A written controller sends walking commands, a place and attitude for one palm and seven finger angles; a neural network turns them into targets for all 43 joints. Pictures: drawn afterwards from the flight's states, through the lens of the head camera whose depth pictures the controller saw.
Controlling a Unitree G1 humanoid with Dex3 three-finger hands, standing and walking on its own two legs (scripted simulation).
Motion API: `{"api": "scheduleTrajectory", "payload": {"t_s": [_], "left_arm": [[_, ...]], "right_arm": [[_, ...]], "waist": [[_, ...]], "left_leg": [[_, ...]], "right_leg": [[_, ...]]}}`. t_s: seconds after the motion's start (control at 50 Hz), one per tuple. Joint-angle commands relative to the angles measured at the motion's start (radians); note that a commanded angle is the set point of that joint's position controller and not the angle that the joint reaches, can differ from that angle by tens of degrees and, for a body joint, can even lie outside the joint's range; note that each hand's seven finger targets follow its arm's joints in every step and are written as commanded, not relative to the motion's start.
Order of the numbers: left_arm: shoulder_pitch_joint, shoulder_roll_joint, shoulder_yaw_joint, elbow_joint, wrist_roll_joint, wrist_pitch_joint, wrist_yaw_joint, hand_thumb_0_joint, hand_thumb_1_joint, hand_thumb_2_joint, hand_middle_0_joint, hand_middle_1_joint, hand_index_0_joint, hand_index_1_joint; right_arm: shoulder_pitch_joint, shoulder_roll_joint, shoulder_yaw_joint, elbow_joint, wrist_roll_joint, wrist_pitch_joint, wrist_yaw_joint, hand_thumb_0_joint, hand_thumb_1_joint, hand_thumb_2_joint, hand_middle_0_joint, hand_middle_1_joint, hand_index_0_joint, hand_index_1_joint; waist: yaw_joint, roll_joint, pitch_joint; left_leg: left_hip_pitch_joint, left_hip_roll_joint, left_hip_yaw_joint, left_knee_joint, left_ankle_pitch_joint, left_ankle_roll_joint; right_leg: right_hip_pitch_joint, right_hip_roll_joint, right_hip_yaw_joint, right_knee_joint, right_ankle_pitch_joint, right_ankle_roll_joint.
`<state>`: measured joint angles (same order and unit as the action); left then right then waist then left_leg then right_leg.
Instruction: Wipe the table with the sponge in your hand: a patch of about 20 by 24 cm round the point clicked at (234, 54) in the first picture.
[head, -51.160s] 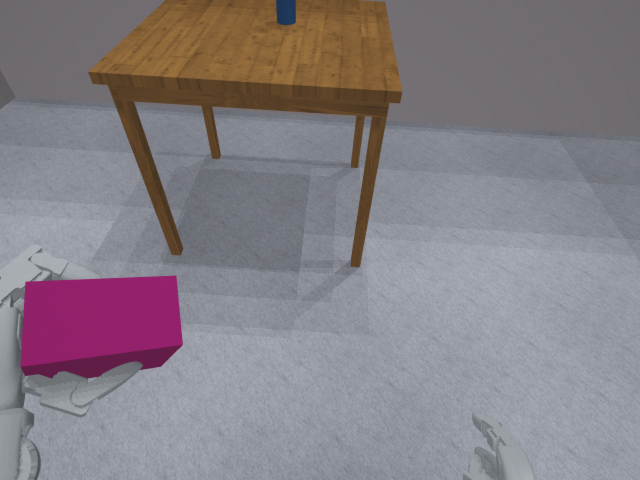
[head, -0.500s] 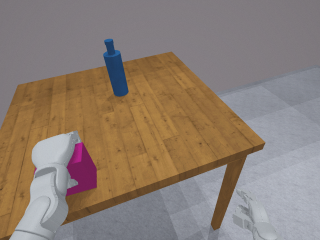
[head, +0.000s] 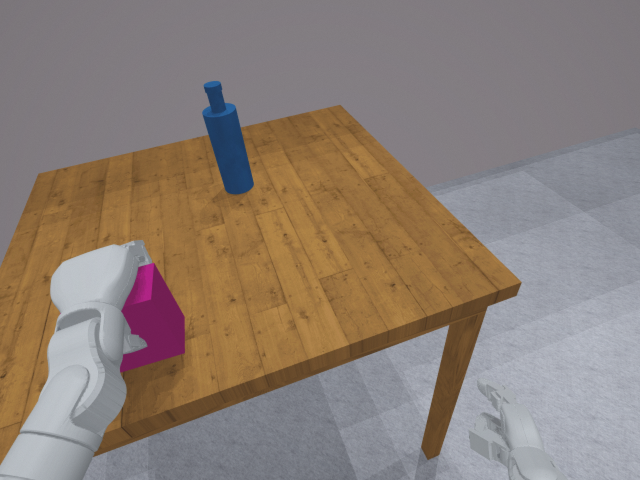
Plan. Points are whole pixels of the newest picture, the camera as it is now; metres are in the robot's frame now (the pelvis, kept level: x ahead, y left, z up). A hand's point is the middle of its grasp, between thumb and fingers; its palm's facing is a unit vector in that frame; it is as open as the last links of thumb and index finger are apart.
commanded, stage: lift the sponge slowly off the table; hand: left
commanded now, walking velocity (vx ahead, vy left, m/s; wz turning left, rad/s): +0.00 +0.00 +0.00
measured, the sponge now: (135, 329) +0.26 +0.30 +0.07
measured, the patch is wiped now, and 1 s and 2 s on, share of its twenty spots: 1.00 1.00 1.00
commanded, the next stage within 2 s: bring the sponge back beside the body in 1.28 s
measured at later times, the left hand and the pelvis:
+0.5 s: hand (111, 292) +0.26 +0.29 +0.15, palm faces +0.14 -0.08 -0.99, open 10.4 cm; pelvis -0.02 +0.01 +0.00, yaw +1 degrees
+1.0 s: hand (116, 272) +0.26 +0.27 +0.18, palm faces +0.19 -0.11 -0.98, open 10.4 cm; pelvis -0.02 +0.01 +0.00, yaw +1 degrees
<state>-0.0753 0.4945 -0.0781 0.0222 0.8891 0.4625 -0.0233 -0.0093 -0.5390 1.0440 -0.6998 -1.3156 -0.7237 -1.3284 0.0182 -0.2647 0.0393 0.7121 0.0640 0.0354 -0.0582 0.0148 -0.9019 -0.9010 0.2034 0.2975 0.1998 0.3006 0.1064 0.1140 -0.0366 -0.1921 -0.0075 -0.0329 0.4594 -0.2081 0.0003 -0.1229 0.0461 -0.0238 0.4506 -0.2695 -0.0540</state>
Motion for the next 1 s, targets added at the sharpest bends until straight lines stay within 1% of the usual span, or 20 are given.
{"api": "scheduleTrajectory", "payload": {"t_s": [0.0,0.06,0.12,0.16,0.22,0.34,0.4,0.48,0.52,0.54,0.56,0.62,0.64,0.72,0.74,0.82,0.84,0.92,0.94,0.98], "left_arm": [[-0.252,0.248,0.141,-0.222,0.030,0.000,0.005,0.000,0.100,1.300,-1.200,-1.600,-1.200,-1.600],[-0.239,0.230,0.122,-0.295,0.024,-0.018,-0.012,0.000,0.100,1.300,-1.200,-1.600,-1.200,-1.600],[-0.236,0.295,0.178,-0.327,0.028,-0.028,-0.015,0.000,0.100,1.300,-1.200,-1.600,-1.200,-1.600],[-0.238,0.268,0.163,-0.322,0.027,-0.033,-0.008,0.000,0.100,1.300,-1.200,-1.600,-1.200,-1.600],[-0.314,0.338,0.214,-0.283,0.031,-0.023,0.007,0.000,0.100,1.300,-1.200,-1.600,-1.200,-1.600],[-0.425,0.222,0.088,-0.248,0.021,-0.011,-0.002,0.000,0.100,1.300,-1.200,-1.600,-1.200,-1.600],[-0.411,0.212,0.070,-0.275,0.031,-0.010,-0.018,0.000,0.100,1.300,-1.200,-1.600,-1.200,-1.600],[-0.420,0.220,0.081,-0.268,0.034,0.004,-0.024,0.000,0.100,1.300,-1.200,-1.600,-1.200,-1.600],[-0.412,0.305,0.164,-0.267,0.037,0.017,-0.016,0.000,0.100,1.300,-1.200,-1.600,-1.200,-1.600],[-0.442,0.244,0.116,-0.265,0.031,0.020,-0.013,0.000,0.100,1.300,-1.200,-1.600,-1.200,-1.600],[-0.446,0.265,0.138,-0.251,0.029,0.021,-0.008,0.000,0.100,1.300,-1.200,-1.600,-1.200,-1.600],[-0.437,0.311,0.181,-0.276,0.020,0.036,-0.002,0.000,0.100,1.300,-1.200,-1.600,-1.200,-1.600],[-0.474,0.234,0.111,-0.273,0.016,0.041,-0.007,0.000,0.100,1.300,-1.200,-1.600,-1.200,-1.600],[-0.437,0.301,0.166,-0.261,0.005,0.061,-0.018,0.000,0.100,1.300,-1.200,-1.600,-1.200,-1.600],[-0.456,0.241,0.109,-0.268,0.001,0.063,-0.027,0.000,0.100,1.300,-1.200,-1.600,-1.200,-1.600],[-0.485,0.253,0.101,-0.335,0.003,0.061,-0.045,0.000,0.100,1.300,-1.200,-1.600,-1.200,-1.600],[-0.480,0.217,0.069,-0.346,0.000,0.059,-0.049,0.000,0.100,1.300,-1.200,-1.600,-1.200,-1.600],[-0.510,0.290,0.122,-0.371,0.008,0.055,-0.048,0.000,0.100,1.300,-1.200,-1.600,-1.200,-1.600],[-0.541,0.257,0.097,-0.358,0.007,0.055,-0.044,0.000,0.100,1.300,-1.200,-1.600,-1.200,-1.600],[-0.570,0.284,0.119,-0.302,0.008,0.054,-0.034,0.000,0.100,1.300,-1.200,-1.600,-1.200,-1.600]], "right_arm": [[-0.240,-0.105,-0.035,-0.196,-0.003,-0.056,-0.002,0.000,-0.900,-0.900,0.200,0.300,0.200,0.300],[-0.240,-0.096,-0.033,-0.212,-0.004,-0.065,0.001,0.000,-0.900,-0.900,0.200,0.300,0.200,0.300],[-0.238,-0.104,-0.033,-0.212,-0.006,-0.064,-0.001,0.000,-0.900,-0.900,0.200,0.300,0.200,0.300],[-0.237,-0.096,-0.032,-0.212,-0.006,-0.065,-0.001,0.000,-0.900,-0.900,0.200,0.300,0.200,0.300],[-0.248,-0.104,-0.029,-0.202,-0.004,-0.061,-0.012,0.000,-0.900,-0.900,0.200,0.300,0.200,0.300],[-0.263,-0.089,-0.023,-0.201,0.007,-0.079,-0.018,0.000,-0.900,-0.900,0.200,0.300,0.200,0.300],[-0.256,-0.093,-0.027,-0.197,0.004,-0.081,-0.012,0.000,-0.900,-0.900,0.200,0.300,0.200,0.300],[-0.262,-0.091,-0.021,-0.202,0.002,-0.079,-0.008,0.000,-0.900,-0.900,0.200,0.300,0.200,0.300],[-0.272,-0.099,-0.018,-0.204,0.003,-0.073,-0.009,0.000,-0.900,-0.900,0.200,0.300,0.200,0.300],[-0.276,-0.086,-0.011,-0.209,0.005,-0.074,-0.008,0.000,-0.900,-0.900,0.200,0.300,0.200,0.300],[-0.270,-0.090,-0.015,-0.199,0.005,-0.072,-0.007,0.000,-0.900,-0.900,0.200,0.300,0.200,0.300],[-0.285,-0.096,-0.013,-0.208,0.006,-0.064,-0.006,0.000,-0.900,-0.900,0.200,0.300,0.200,0.300],[-0.290,-0.083,-0.009,-0.213,0.010,-0.066,-0.006,0.000,-0.900,-0.900,0.200,0.300,0.200,0.300],[-0.282,-0.098,-0.014,-0.211,0.010,-0.062,-0.007,0.000,-0.900,-0.900,0.200,0.300,0.200,0.300],[-0.288,-0.089,-0.009,-0.217,0.015,-0.063,-0.008,0.000,-0.900,-0.900,0.200,0.300,0.200,0.300],[-0.291,-0.092,-0.011,-0.228,0.017,-0.069,-0.007,0.000,-0.900,-0.900,0.200,0.300,0.200,0.300],[-0.290,-0.084,-0.010,-0.232,0.017,-0.074,-0.007,0.000,-0.900,-0.900,0.200,0.300,0.200,0.300],[-0.282,-0.095,-0.012,-0.226,0.015,-0.072,-0.012,0.000,-0.900,-0.900,0.200,0.300,0.200,0.300],[-0.282,-0.085,-0.008,-0.228,0.017,-0.074,-0.016,0.000,-0.900,-0.900,0.200,0.300,0.200,0.300],[-0.273,-0.092,-0.011,-0.211,0.015,-0.071,-0.021,0.000,-0.900,-0.900,0.200,0.300,0.200,0.300]], "waist": [[0.015,-0.065,-0.199],[0.013,-0.048,-0.198],[0.017,-0.044,-0.189],[0.017,-0.060,-0.160],[0.020,-0.064,-0.137],[0.009,-0.016,-0.147],[0.012,-0.004,-0.188],[0.018,-0.057,-0.184],[0.037,-0.066,-0.182],[0.030,-0.077,-0.181],[0.032,-0.083,-0.179],[0.046,-0.044,-0.178],[0.030,-0.055,-0.164],[0.039,-0.036,-0.167],[0.028,-0.036,-0.170],[0.023,-0.008,-0.187],[0.024,-0.012,-0.200],[0.022,-0.021,-0.193],[0.021,-0.046,-0.189],[0.020,-0.073,-0.175]], "left_leg": [[0.086,-0.052,0.003,-0.013,0.212,0.053],[0.101,-0.049,-0.002,-0.011,0.220,0.055],[0.103,-0.048,-0.011,-0.017,0.220,0.053],[0.095,-0.047,-0.005,-0.020,0.210,0.054],[0.087,-0.046,-0.015,-0.039,0.157,0.047],[0.102,-0.045,-0.015,-0.067,0.100,0.041],[0.116,-0.044,-0.023,-0.073,0.125,0.041],[0.099,-0.037,-0.024,-0.086,0.112,0.039],[0.087,-0.035,-0.033,-0.099,0.092,0.036],[0.080,-0.035,-0.020,-0.096,0.101,0.035],[0.083,-0.033,-0.023,-0.098,0.098,0.034],[0.082,-0.036,-0.027,-0.103,0.099,0.031],[0.079,-0.036,-0.015,-0.098,0.098,0.031],[0.077,-0.034,-0.026,-0.097,0.096,0.031],[0.076,-0.036,-0.016,-0.090,0.101,0.032],[0.101,-0.034,-0.030,-0.091,0.112,0.034],[0.104,-0.036,-0.027,-0.083,0.130,0.037],[0.112,-0.030,-0.037,-0.097,0.120,0.036],[0.105,-0.034,-0.031,-0.097,0.114,0.036],[0.104,-0.033,-0.028,-0.098,0.110,0.034]], "right_leg": [[0.027,-0.013,0.072,-0.076,0.310,-0.010],[0.016,-0.011,0.067,-0.073,0.303,-0.012],[0.018,-0.007,0.089,-0.078,0.301,-0.019],[0.001,-0.010,0.072,-0.084,0.275,-0.015],[-0.017,-0.004,0.102,-0.109,0.187,-0.023],[-0.031,-0.007,0.061,-0.122,0.092,-0.023],[-0.006,-0.005,0.054,-0.115,0.125,-0.025],[-0.001,-0.006,0.052,-0.114,0.111,-0.025],[0.005,0.002,0.077,-0.116,0.082,-0.031],[0.007,-0.005,0.051,-0.110,0.087,-0.026],[0.000,-0.003,0.051,-0.114,0.082,-0.025],[0.007,0.002,0.080,-0.119,0.078,-0.034],[-0.003,-0.005,0.054,-0.117,0.079,-0.027],[0.001,-0.003,0.084,-0.120,0.089,-0.033],[-0.001,-0.010,0.062,-0.116,0.091,-0.027],[-0.003,-0.004,0.072,-0.112,0.113,-0.032],[0.003,-0.008,0.056,-0.104,0.126,-0.030],[0.000,0.001,0.075,-0.112,0.115,-0.034],[-0.003,-0.004,0.055,-0.112,0.100,-0.029],[-0.014,-0.006,0.064,-0.126,0.095,-0.028]]}}
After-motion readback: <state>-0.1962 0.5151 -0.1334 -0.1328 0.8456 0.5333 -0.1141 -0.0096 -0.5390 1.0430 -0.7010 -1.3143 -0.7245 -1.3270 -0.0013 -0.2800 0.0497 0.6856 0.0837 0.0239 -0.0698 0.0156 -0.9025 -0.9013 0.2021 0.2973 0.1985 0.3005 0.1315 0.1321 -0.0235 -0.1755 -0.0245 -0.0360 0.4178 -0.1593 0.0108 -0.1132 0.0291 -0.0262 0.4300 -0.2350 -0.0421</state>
